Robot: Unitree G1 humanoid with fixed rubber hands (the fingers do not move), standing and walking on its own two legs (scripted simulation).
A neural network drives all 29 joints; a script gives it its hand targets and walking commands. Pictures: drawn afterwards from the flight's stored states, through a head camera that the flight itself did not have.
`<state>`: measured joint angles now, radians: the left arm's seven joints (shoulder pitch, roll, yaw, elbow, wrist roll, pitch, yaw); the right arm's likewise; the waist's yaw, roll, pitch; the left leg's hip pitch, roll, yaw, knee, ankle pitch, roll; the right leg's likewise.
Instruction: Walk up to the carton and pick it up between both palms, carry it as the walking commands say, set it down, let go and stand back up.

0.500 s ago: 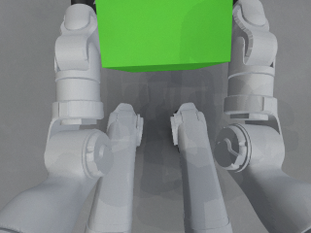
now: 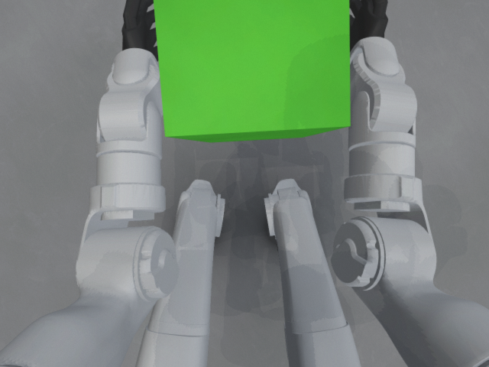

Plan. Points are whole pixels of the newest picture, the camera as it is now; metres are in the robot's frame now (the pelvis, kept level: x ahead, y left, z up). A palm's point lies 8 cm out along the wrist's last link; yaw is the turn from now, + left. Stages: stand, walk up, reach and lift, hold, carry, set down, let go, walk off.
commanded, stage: reach and lift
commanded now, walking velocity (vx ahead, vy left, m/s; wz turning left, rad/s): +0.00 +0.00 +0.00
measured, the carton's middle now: (252, 58) +0.51 -0.01 -0.12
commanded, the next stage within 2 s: none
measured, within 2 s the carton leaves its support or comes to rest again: neither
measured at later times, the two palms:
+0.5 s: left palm (120, 41) +0.48 +0.13 +0.00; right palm (397, 27) +0.49 -0.14 +0.02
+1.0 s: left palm out of the picture +0.46 +0.13 +0.13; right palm out of the picture +0.47 -0.15 +0.14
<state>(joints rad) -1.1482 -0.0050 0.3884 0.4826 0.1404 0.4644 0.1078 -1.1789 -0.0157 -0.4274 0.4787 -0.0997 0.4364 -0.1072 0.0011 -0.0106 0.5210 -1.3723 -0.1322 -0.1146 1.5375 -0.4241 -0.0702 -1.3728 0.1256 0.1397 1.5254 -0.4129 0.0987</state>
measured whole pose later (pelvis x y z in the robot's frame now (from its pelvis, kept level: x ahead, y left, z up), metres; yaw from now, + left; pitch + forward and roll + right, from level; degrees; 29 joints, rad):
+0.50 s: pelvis +0.01 +0.00 +0.06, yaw +0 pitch +10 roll +0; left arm -0.99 -0.03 0.34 0.48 0.13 0.44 0.11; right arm -1.01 0.03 -0.40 0.45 -0.11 0.41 -0.11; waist 0.01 -0.02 0.49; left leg -1.09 -0.12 -0.13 1.30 -0.38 -0.06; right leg -1.09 0.11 0.15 1.29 -0.37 0.08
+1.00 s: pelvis +0.10 +0.00 +0.15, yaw +0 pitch +14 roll +1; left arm -0.62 -0.15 0.43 0.70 0.30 0.41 0.02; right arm -0.62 0.14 -0.48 0.64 -0.28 0.39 -0.02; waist 0.01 -0.02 -0.06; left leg -0.78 -0.09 -0.14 0.88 -0.33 -0.03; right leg -0.79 0.08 0.17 0.89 -0.33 0.05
